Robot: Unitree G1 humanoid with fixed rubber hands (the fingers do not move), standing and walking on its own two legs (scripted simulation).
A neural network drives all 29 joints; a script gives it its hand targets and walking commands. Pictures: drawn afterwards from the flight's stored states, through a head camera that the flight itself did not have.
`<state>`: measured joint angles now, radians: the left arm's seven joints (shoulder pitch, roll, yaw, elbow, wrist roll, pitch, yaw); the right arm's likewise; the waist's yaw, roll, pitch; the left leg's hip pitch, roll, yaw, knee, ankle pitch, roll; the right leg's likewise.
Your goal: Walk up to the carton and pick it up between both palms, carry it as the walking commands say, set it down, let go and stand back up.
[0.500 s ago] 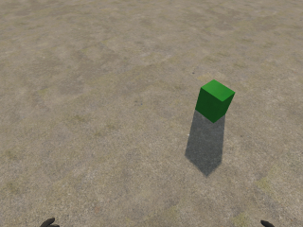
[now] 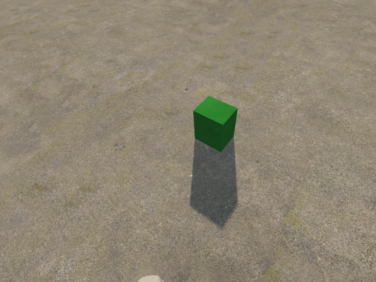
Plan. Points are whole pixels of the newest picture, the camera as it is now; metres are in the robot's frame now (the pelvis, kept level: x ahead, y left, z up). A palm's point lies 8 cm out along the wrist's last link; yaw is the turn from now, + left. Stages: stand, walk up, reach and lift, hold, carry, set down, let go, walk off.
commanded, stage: walk up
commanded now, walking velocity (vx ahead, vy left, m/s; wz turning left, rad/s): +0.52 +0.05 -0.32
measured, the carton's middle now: (214, 124) +1.11 -0.10 -0.63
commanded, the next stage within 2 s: none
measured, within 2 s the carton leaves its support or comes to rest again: neither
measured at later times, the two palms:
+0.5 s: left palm (92, 209) +0.33 +0.30 -0.14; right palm (288, 205) +0.32 -0.23 -0.11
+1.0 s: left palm (152, 124) +0.62 +0.16 -0.11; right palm (297, 175) +0.43 -0.30 -0.15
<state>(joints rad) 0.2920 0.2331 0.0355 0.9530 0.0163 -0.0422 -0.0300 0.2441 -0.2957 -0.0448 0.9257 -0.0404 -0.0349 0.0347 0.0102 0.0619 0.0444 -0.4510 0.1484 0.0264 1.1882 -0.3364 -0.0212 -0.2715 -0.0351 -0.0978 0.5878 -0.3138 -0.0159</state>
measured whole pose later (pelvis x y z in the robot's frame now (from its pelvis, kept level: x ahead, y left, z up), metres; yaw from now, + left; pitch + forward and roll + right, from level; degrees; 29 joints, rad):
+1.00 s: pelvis +0.49 -0.06 +0.00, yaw -6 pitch +0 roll +1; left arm 0.14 0.19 0.04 0.95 0.02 -0.07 -0.01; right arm 0.36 -0.21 -0.05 1.03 -0.01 -0.04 -0.01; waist -0.04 0.05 0.07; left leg -0.32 0.10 0.03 1.09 -0.45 -0.03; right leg -0.34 -0.05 -0.14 0.53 -0.19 -0.04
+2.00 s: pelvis +0.62 -0.12 +0.01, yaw -9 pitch -1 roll +1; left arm 0.14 0.19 0.02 0.99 0.02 0.00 0.01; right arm 0.24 -0.25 -0.05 0.99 -0.02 0.06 -0.02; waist 0.00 0.07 0.06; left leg -0.33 0.07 0.00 0.79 -0.42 -0.02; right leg -0.23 -0.01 -0.07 0.44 -0.19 -0.03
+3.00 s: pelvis +0.64 -0.09 +0.02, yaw -8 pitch -2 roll +0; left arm 0.31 0.11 0.02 1.20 0.00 -0.01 0.05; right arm 0.28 -0.12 -0.02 1.14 0.00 -0.02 -0.04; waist 0.01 -0.01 0.05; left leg -0.08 -0.01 0.06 0.37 -0.25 0.03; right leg -0.14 -0.04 -0.08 0.36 -0.17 0.01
